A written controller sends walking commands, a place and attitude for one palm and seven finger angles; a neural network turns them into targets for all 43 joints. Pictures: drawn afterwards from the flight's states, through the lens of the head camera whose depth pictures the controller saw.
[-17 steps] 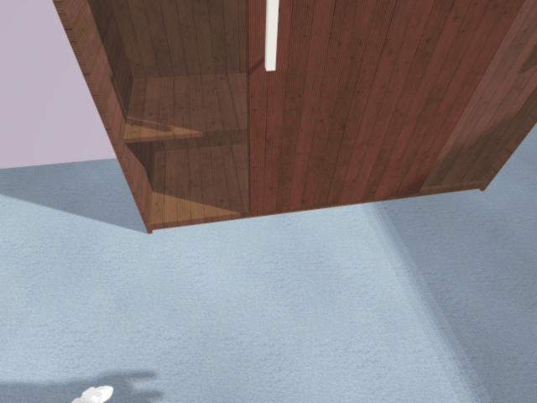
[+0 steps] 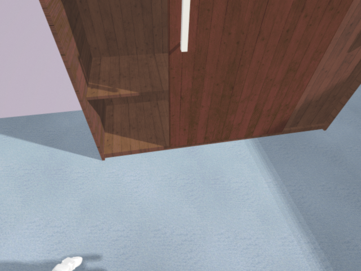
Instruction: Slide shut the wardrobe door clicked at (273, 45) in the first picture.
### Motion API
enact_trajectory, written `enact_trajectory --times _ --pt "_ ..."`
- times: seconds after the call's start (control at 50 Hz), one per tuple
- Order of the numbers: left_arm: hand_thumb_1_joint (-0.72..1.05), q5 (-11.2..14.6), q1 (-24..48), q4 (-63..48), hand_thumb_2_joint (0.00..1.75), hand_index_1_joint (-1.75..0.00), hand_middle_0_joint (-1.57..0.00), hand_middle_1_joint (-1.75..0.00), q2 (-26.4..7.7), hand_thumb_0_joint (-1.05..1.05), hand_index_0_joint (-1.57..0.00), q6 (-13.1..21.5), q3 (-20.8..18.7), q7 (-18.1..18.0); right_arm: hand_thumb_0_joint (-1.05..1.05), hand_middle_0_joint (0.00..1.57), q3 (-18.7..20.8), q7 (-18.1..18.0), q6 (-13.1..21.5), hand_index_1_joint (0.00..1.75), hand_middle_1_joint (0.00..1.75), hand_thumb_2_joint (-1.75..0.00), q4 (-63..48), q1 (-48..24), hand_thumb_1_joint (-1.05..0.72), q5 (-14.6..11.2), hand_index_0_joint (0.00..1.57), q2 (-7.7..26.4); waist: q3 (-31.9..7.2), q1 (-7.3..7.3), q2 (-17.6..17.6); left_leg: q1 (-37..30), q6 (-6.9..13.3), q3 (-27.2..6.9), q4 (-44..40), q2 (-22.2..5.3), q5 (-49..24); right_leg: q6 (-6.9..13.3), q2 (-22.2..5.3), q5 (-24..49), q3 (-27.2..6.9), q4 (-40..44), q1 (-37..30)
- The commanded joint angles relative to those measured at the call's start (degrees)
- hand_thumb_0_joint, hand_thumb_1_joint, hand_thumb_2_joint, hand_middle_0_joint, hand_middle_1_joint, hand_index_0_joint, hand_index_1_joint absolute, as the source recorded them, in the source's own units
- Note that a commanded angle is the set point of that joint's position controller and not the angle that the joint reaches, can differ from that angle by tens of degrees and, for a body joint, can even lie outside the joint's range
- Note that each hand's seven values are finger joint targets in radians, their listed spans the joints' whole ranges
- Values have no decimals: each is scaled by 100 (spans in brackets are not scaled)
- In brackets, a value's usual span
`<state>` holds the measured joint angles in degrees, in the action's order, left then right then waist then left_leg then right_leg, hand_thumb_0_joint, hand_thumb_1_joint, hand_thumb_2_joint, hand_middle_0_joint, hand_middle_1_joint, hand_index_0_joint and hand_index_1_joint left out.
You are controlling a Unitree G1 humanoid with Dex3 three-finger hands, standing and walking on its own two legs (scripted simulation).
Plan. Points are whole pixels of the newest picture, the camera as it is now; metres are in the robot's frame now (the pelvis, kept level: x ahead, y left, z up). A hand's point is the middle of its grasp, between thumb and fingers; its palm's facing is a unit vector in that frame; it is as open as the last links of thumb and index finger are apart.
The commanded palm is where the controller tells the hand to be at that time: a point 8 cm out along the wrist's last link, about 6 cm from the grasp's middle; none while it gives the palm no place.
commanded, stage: stand and wait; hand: right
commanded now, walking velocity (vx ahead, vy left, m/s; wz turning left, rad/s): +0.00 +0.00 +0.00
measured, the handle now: (184, 9) +1.01 +0.04 +0.18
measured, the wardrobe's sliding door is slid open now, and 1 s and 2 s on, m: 0.45 0.45 0.45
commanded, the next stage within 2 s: look at it before walking up in 0.48 s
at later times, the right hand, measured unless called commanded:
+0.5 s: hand out of the picture +0.07 -0.24 -0.15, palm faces -0.03 +0.93 -0.35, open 7.4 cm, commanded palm none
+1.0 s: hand out of the picture +0.07 -0.24 -0.15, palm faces -0.03 +0.94 -0.34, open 7.4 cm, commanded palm none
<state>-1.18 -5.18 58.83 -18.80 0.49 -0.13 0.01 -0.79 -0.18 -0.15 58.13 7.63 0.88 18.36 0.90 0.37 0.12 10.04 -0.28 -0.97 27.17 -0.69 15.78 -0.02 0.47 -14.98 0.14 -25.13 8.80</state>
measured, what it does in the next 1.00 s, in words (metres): stands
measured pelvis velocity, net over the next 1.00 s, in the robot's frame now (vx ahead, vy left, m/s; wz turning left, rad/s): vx -0.01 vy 0.01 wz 0.00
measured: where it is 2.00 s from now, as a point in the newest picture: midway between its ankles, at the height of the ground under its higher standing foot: outside the picture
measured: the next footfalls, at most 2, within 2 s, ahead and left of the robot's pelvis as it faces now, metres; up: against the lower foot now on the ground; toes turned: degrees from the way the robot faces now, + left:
left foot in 1.90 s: +0.32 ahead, +0.09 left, +0.00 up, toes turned +5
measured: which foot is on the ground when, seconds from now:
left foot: down 0.00-1.00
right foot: down 0.00-1.00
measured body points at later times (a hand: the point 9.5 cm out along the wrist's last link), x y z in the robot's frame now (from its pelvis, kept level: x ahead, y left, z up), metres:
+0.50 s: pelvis -0.01 +0.01 +0.00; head -0.01 +0.02 +0.45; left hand +0.06 +0.31 -0.13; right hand +0.07 -0.29 -0.12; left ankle -0.01 +0.12 -0.74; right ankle -0.02 -0.12 -0.74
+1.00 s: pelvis -0.01 +0.01 +0.01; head +0.00 +0.01 +0.45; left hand +0.07 +0.30 -0.13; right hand +0.07 -0.29 -0.13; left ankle -0.01 +0.12 -0.74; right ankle -0.02 -0.12 -0.74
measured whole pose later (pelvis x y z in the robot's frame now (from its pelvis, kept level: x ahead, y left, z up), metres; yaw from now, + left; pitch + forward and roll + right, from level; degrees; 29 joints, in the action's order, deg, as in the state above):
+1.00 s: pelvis -0.01 +0.01 +0.01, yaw +0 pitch -1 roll +0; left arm -0.8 -6.8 63.5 -19.4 0.6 0.2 0.0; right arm -0.3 -0.1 0.2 61.8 8.0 0.8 19.2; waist 1.7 0.1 0.1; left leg 8.7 0.4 -0.9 22.8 0.3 12.7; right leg -0.9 -0.6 -12.1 0.1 -21.0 7.5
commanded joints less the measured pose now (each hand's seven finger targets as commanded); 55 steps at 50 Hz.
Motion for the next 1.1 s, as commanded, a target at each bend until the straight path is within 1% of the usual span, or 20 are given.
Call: enact_trajectory --times 0.0,0.06,0.12,0.16,0.2,0.22,0.32,0.4,0.48,0.6,0.64,0.66,0.68,0.76,0.82,0.84,0.86,0.92,1.04,1.08 --pt "90 38 239 -337 90 -30 -20 -30 -1182 0 -20 135 -233 -85 0 20 306 -61 165 30 30 -90 -363 -259 -90 -30 20 1304 -399 -47 -15 -118 257 -521 -474 -597 -1388 204 -639 1256 -472 360 -81" --pt "90 48 195 -272 90 -30 -20 -30 -1182 0 -20 135 -223 -91 0 20 315 -63 170 30 30 -90 -300 -227 -90 -35 20 1310 -437 -42 -40 -192 264 -521 -510 -610 -1421 191 -659 1266 -469 373 -84" --pt "90 47 182 -195 90 -30 -20 -30 -1208 0 -20 135 -211 -92 0 20 312 -57 159 30 30 -90 -232 -241 -90 -41 20 1306 -335 -31 0 -171 259 -524 -568 -601 -1301 186 -664 1172 -493 457 -62" --pt "90 57 156 -154 90 -30 -20 -30 -1209 0 -20 128 -204 -92 0 20 312 -58 165 30 30 -90 -192 -215 -90 -40 20 1320 -329 -31 -62 -172 258 -542 -609 -604 -1303 182 -673 1161 -487 450 -86" --pt "90 55 129 -112 90 -30 -20 -30 -1222 0 -20 127 -198 -91 0 20 309 -54 165 30 30 -90 -155 -218 -90 -43 20 1321 -334 -37 -42 -176 266 -575 -655 -616 -1209 172 -672 1060 -488 497 -80" --pt "90 54 146 -79 90 -30 -20 -30 -1227 0 -20 124 -194 -88 0 20 306 -52 164 30 30 -90 -134 -225 -90 -44 20 1326 -266 -32 -35 -130 260 -570 -673 -608 -1165 166 -671 1020 -484 515 -72" --pt "90 59 74 3 90 -30 -20 -30 -1222 0 -20 117 -186 -79 0 20 300 -52 178 30 30 -90 -72 -217 -90 -44 20 1341 -295 -34 -163 -156 267 -619 -769 -632 -1042 150 -670 936 -489 536 -65" --pt "90 59 65 45 90 -30 -20 -30 -1214 0 -20 116 -181 -75 0 20 296 -55 187 30 30 -90 -56 -217 -90 -46 20 1344 -276 -34 -166 -138 272 -631 -798 -639 -1065 137 -676 959 -487 550 -83" --pt "90 58 56 65 90 -30 -20 -30 -1224 0 -20 117 -179 -73 0 20 297 -53 184 30 30 -90 -50 -247 -90 -42 20 1341 -247 -47 -79 -115 263 -626 -809 -615 -1061 133 -693 966 -496 587 -83" --pt "90 58 67 78 90 -30 -20 -30 -1225 0 -20 127 -174 -73 0 20 295 -46 175 30 30 -90 -50 -239 -90 -36 20 1320 -191 -35 -87 -59 243 -610 -840 -592 -926 141 -705 902 -507 655 -81" --pt "90 65 66 72 90 -30 -20 -30 -1232 0 -20 131 -176 -74 0 20 300 -48 179 30 30 -90 -59 -229 -90 -30 20 1317 -238 -30 -39 -94 245 -613 -819 -582 -994 145 -711 979 -523 634 -90" --pt "90 64 71 76 90 -30 -20 -30 -1219 0 -20 133 -174 -74 0 20 303 -50 178 30 30 -90 -61 -228 -90 -29 20 1321 -219 -29 -81 -102 237 -600 -823 -587 -996 144 -709 973 -522 646 -78" --pt "90 60 69 77 90 -30 -20 -30 -1223 0 -20 136 -175 -73 0 20 303 -49 177 30 30 -90 -59 -229 -90 -31 20 1306 -229 -28 -22 -105 234 -586 -824 -593 -974 143 -715 955 -512 667 -79" --pt "90 67 73 71 90 -30 -20 -30 -1216 0 -20 140 -179 -76 0 20 305 -52 189 30 30 -90 -51 -203 -90 -29 20 1306 -318 -30 -68 -161 237 -579 -812 -606 -1170 146 -723 1113 -516 628 -155" --pt "90 65 86 86 90 -30 -20 -30 -1228 0 -20 137 -172 -81 0 20 296 -47 186 30 30 -90 -31 -207 -90 -35 20 1299 -263 -37 -41 -138 234 -581 -823 -599 -1223 139 -721 1137 -521 653 -179" --pt "90 75 77 80 90 -30 -20 -30 -1226 0 -20 131 -178 -79 0 20 298 -51 185 30 30 -90 -41 -208 -90 -31 20 1308 -246 -32 -89 -134 232 -575 -819 -588 -1205 144 -729 1127 -528 649 -158" --pt "90 69 97 79 90 -30 -20 -30 -1231 0 -20 132 -172 -80 0 20 290 -49 184 30 30 -90 -24 -193 -90 -33 20 1294 -222 -28 -37 -98 231 -588 -839 -599 -1161 144 -726 1077 -512 664 -169" --pt "90 70 85 90 90 -30 -20 -30 -1228 0 -20 137 -174 -79 0 20 294 -47 179 30 30 -90 -20 -201 -90 -30 20 1299 -279 -32 -46 -161 224 -578 -845 -596 -1132 147 -733 1062 -522 699 -182" --pt "90 79 90 89 90 -30 -20 -30 -1229 0 -20 140 -171 -85 0 20 299 -53 190 30 30 -90 -1 -141 -90 -30 20 1303 -355 -23 -37 -238 223 -547 -814 -598 -1380 147 -747 1293 -526 657 -255" --pt "90 79 95 100 90 -30 -20 -30 -1235 0 -20 135 -165 -82 0 20 287 -51 183 30 30 -90 9 -162 -90 -32 20 1307 -274 -22 -29 -206 212 -537 -843 -607 -1302 146 -741 1206 -520 694 -216"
